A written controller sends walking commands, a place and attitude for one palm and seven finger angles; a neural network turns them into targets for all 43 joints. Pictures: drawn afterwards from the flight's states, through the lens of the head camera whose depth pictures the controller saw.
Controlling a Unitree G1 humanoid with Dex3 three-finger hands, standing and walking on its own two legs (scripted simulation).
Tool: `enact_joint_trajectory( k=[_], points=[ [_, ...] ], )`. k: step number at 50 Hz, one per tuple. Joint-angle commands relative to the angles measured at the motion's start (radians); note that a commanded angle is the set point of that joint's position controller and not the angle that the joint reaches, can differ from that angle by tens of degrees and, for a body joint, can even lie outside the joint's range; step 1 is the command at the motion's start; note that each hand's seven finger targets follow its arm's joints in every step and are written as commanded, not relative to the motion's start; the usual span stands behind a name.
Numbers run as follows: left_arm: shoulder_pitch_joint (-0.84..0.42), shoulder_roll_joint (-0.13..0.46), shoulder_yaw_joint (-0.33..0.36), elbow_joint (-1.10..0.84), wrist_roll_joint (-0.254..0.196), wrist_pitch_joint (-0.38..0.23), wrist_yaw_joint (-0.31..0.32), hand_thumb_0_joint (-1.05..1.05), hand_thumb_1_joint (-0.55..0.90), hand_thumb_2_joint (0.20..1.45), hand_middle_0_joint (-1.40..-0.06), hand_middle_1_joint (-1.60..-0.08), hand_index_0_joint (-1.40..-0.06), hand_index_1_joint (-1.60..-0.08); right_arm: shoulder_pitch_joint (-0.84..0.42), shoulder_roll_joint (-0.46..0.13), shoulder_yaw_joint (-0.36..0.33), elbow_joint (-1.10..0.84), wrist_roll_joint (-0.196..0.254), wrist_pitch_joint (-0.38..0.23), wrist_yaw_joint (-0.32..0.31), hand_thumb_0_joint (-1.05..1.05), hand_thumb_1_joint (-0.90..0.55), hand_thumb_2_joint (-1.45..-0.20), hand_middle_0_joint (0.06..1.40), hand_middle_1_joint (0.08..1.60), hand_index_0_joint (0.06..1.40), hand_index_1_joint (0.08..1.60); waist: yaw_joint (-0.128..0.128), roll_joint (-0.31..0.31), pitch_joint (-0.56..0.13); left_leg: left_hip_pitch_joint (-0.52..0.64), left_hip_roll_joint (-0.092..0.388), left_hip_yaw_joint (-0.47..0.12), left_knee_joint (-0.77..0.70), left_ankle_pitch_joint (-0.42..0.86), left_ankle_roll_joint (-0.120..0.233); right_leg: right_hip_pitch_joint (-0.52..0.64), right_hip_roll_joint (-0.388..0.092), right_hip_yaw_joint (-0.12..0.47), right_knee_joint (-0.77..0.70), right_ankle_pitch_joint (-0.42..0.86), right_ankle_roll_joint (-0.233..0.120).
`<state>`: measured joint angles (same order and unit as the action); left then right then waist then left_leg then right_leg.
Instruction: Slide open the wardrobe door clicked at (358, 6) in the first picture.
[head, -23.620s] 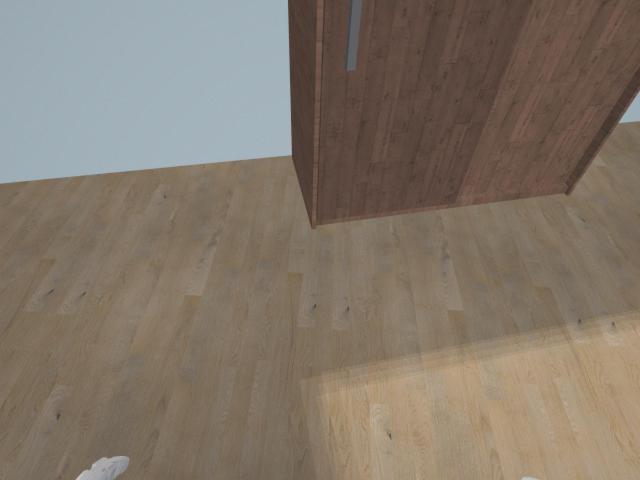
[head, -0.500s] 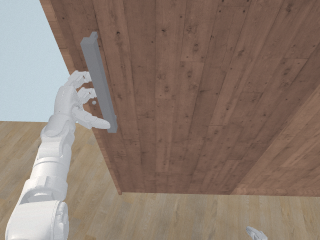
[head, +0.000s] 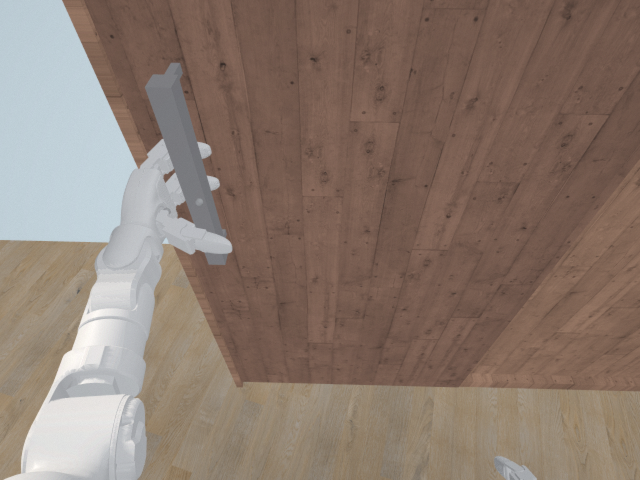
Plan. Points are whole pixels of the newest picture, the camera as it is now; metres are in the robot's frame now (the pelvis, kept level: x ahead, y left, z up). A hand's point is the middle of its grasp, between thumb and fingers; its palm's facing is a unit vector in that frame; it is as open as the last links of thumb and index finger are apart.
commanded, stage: slide the fingers in behind the handle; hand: left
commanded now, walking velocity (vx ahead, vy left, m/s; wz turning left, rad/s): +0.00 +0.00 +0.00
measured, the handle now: (200, 179) +0.47 +0.17 +0.13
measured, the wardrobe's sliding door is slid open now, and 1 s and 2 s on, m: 0.00 0.00 0.00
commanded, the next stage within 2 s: grip the handle and tug to test in 0.64 s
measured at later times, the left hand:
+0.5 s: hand (209, 204) +0.42 +0.15 +0.13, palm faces -0.01 -1.00 -0.01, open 14.0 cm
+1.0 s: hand (209, 202) +0.42 +0.15 +0.13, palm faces -0.01 -1.00 -0.01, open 12.3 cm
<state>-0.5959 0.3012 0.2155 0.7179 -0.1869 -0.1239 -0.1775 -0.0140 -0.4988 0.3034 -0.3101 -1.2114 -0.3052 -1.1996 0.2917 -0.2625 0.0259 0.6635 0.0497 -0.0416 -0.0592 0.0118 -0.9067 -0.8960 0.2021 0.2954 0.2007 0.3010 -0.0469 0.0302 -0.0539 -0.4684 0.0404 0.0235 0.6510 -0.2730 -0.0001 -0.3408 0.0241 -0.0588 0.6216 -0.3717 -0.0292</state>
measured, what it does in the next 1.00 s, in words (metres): stands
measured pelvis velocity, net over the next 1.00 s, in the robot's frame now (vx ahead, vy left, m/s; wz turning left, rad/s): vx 0.00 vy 0.00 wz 0.00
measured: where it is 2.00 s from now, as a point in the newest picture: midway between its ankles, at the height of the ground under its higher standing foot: outside the picture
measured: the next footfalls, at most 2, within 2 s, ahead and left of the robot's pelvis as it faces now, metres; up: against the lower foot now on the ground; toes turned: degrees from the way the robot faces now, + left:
none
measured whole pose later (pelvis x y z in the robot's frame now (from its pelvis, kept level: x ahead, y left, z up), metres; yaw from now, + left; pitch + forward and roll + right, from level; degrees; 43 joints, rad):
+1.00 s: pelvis +0.00 +0.00 +0.00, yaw +0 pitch +5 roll -1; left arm -0.60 0.26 0.18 0.73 -0.17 -0.14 -0.12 -0.01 -0.25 0.41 -0.34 -1.24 -0.32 -1.25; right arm 0.29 -0.25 0.02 0.67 0.05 -0.04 -0.04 0.01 -0.91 -0.90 0.20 0.30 0.20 0.30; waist -0.04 0.03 -0.06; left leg -0.46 0.03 0.02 0.65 -0.28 0.00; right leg -0.33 0.02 -0.06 0.62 -0.38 -0.02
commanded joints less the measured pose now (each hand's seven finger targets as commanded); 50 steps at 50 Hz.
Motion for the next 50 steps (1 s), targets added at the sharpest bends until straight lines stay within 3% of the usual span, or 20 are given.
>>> enact_joint_trajectory(
  k=[1,4,5,8,12,15,18,22,28,31,34,36,37,39,40,43,45,48,50],
  points=[
    [-0.4,0.197,0.052,-0.221,-0.018,-0.068,0.005,0.0,-0.5,0.3,-0.3,-1.2,-0.3,-1.2,-0.015,-0.13,-0.05,-0.122,0.004,-0.038,0.001,0.0,-0.9,-0.9,0.2,0.3,0.2,0.3,0.003,-0.016,-0.328,0.263,-0.04,-0.018,-0.04,0.229,0.047,0.008,0.009,0.039,-0.089,0.413,0.019],
    [-0.399,0.174,0.029,-0.24,-0.022,-0.071,0.002,0.0,-0.5,0.3,-0.3,-1.2,-0.3,-1.2,-0.014,-0.13,-0.051,-0.127,0.005,-0.036,0.003,0.0,-0.9,-0.9,0.2,0.3,0.2,0.3,-0.003,-0.038,-0.306,0.258,-0.039,-0.017,-0.041,0.23,0.049,0.01,0.01,0.035,-0.092,0.415,0.02],
    [-0.414,0.152,0.009,-0.248,-0.02,-0.072,0.002,0.0,-0.5,0.3,-0.3,-1.2,-0.3,-1.2,-0.022,-0.127,-0.052,-0.127,0.007,-0.038,0.004,0.0,-0.9,-0.9,0.2,0.3,0.2,0.3,-0.008,-0.004,-0.291,0.267,-0.038,-0.014,-0.042,0.226,0.048,-0.011,0.011,0.037,-0.095,0.412,0.02],
    [-0.449,0.114,-0.025,-0.25,-0.016,-0.073,0.013,0.0,-0.5,0.3,-0.3,-1.2,-0.3,-1.2,-0.018,-0.125,-0.053,-0.118,0.008,-0.041,0.005,0.0,-0.9,-0.9,0.2,0.3,0.2,0.3,-0.022,-0.01,-0.27,0.278,-0.036,-0.023,-0.042,0.201,0.047,-0.048,0.014,0.033,-0.1,0.37,0.02],
    [-0.475,0.182,0.038,-0.239,-0.006,-0.08,0.044,0.0,-0.5,0.3,-0.3,-1.2,-0.3,-1.2,-0.013,-0.128,-0.053,-0.108,0.001,-0.038,0.002,0.0,-0.9,-0.9,0.2,0.3,0.2,0.3,-0.01,-0.031,-0.296,0.271,-0.037,-0.026,-0.046,0.195,0.047,-0.028,0.011,0.037,-0.098,0.361,0.019],
    [-0.423,0.125,-0.008,-0.257,0.007,-0.092,0.045,0.0,-0.5,0.3,-0.3,-1.2,-0.3,-1.2,-0.016,-0.12,-0.054,-0.117,0.0,-0.043,0.009,0.0,-0.9,-0.9,0.2,0.3,0.2,0.3,-0.003,0.003,-0.328,0.302,-0.036,-0.023,-0.04,0.237,0.046,-0.024,0.012,0.032,-0.086,0.394,0.017],
    [-0.438,0.107,-0.026,-0.278,0.0,-0.094,0.039,0.0,-0.5,0.3,-0.3,-1.2,-0.3,-1.2,-0.02,-0.12,-0.055,-0.117,0.001,-0.045,0.011,0.0,-0.9,-0.9,0.2,0.3,0.2,0.3,-0.009,0.002,-0.333,0.313,-0.036,-0.022,-0.039,0.244,0.044,-0.022,0.014,0.032,-0.088,0.406,0.017],
    [-0.428,0.135,-0.001,-0.265,-0.004,-0.089,0.04,0.0,-0.5,0.3,-0.3,-1.2,-0.3,-1.2,-0.023,-0.124,-0.053,-0.116,0.002,-0.043,0.009,0.0,-0.9,-0.9,0.2,0.3,0.2,0.3,-0.007,-0.039,-0.303,0.287,-0.036,-0.021,-0.046,0.229,0.047,-0.011,0.014,0.031,-0.094,0.406,0.019],
    [-0.448,0.1,-0.031,-0.261,0.001,-0.086,0.042,0.0,-0.5,0.3,-0.3,-1.2,-0.3,-1.2,-0.022,-0.12,-0.051,-0.115,0.002,-0.045,0.009,0.0,-0.9,-0.9,0.2,0.3,0.2,0.3,-0.011,-0.013,-0.297,0.306,-0.034,-0.028,-0.046,0.232,0.044,-0.034,0.014,0.028,-0.093,0.389,0.015],
    [-0.445,0.142,0.004,-0.24,0.002,-0.082,0.045,0.0,-0.5,0.3,-0.3,-1.2,-0.3,-1.2,-0.021,-0.125,-0.051,-0.109,0.002,-0.04,0.006,0.0,-0.9,-0.9,0.2,0.3,0.2,0.3,-0.008,-0.022,-0.294,0.293,-0.035,-0.027,-0.047,0.222,0.045,-0.027,0.013,0.031,-0.097,0.381,0.016],
    [-0.469,0.101,-0.037,-0.246,0.004,-0.082,0.041,0.0,-0.5,0.3,-0.3,-1.2,-0.3,-1.2,-0.021,-0.122,-0.051,-0.113,0.002,-0.04,0.005,0.0,-0.9,-0.9,0.2,0.3,0.2,0.3,-0.019,-0.02,-0.292,0.301,-0.035,-0.028,-0.046,0.223,0.046,-0.035,0.013,0.028,-0.097,0.374,0.016],
    [-0.481,0.112,-0.026,-0.236,0.003,-0.078,0.044,0.0,-0.5,0.3,-0.3,-1.2,-0.3,-1.2,-0.023,-0.121,-0.049,-0.109,0.003,-0.04,0.006,0.0,-0.9,-0.9,0.2,0.3,0.2,0.3,-0.016,0.008,-0.293,0.304,-0.035,-0.031,-0.048,0.217,0.043,-0.045,0.012,0.028,-0.097,0.365,0.015],
    [-0.479,0.116,-0.021,-0.223,0.003,-0.076,0.044,0.0,-0.5,0.3,-0.3,-1.2,-0.3,-1.2,-0.02,-0.123,-0.05,-0.106,0.002,-0.039,0.005,0.0,-0.9,-0.9,0.2,0.3,0.2,0.3,-0.017,-0.009,-0.291,0.301,-0.035,-0.032,-0.048,0.21,0.043,-0.047,0.014,0.027,-0.098,0.357,0.015],
    [-0.475,0.13,-0.013,-0.22,0.006,-0.08,0.047,0.0,-0.407,0.34,-0.31,-1.213,-0.31,-1.213,-0.014,-0.127,-0.051,-0.107,0.001,-0.037,0.005,0.0,-0.9,-0.9,0.2,0.3,0.2,0.3,-0.015,-0.038,-0.302,0.295,-0.034,-0.036,-0.048,0.218,0.045,-0.031,0.013,0.026,-0.096,0.361,0.014],
    [-0.487,0.116,-0.026,-0.236,0.006,-0.083,0.046,0.0,-0.36,0.36,-0.315,-1.22,-0.315,-1.22,-0.022,-0.124,-0.051,-0.11,0.002,-0.038,0.005,0.0,-0.9,-0.9,0.2,0.3,0.2,0.3,-0.014,-0.001,-0.315,0.306,-0.035,-0.035,-0.049,0.22,0.042,-0.037,0.012,0.027,-0.092,0.362,0.013],
    [-0.486,0.093,-0.04,-0.231,0.004,-0.084,0.046,0.0,-0.22,0.42,-0.33,-1.24,-0.33,-1.24,-0.019,-0.121,-0.051,-0.107,0.002,-0.041,0.009,0.0,-0.9,-0.9,0.2,0.3,0.2,0.3,-0.016,0.009,-0.309,0.32,-0.034,-0.035,-0.046,0.221,0.041,-0.055,0.015,0.025,-0.095,0.356,0.013],
    [-0.459,0.12,-0.012,-0.231,0.003,-0.089,0.049,0.0,-0.127,0.46,-0.34,-1.253,-0.34,-1.253,-0.018,-0.125,-0.054,-0.106,0.0,-0.04,0.009,0.0,-0.9,-0.9,0.2,0.3,0.2,0.3,-0.009,-0.01,-0.323,0.315,-0.033,-0.034,-0.044,0.232,0.042,-0.038,0.014,0.026,-0.093,0.37,0.013],
    [-0.475,0.11,-0.025,-0.212,0.002,-0.085,0.044,0.0,0.013,0.52,-0.355,-1.273,-0.355,-1.273,-0.024,-0.123,-0.049,-0.109,0.003,-0.038,0.009,0.0,-0.9,-0.9,0.2,0.3,0.2,0.3,-0.016,-0.027,-0.278,0.283,-0.033,-0.032,-0.053,0.195,0.042,-0.045,0.015,0.024,-0.099,0.343,0.014],
    [-0.488,0.106,-0.029,-0.23,0.005,-0.093,0.05,0.0,0.107,0.56,-0.365,-1.287,-0.365,-1.287,-0.021,-0.123,-0.051,-0.112,0.001,-0.041,0.01,0.0,-0.9,-0.9,0.2,0.3,0.2,0.3,-0.017,-0.026,-0.294,0.297,-0.034,-0.034,-0.05,0.201,0.044,-0.048,0.016,0.026,-0.098,0.344,0.015]
  ],
)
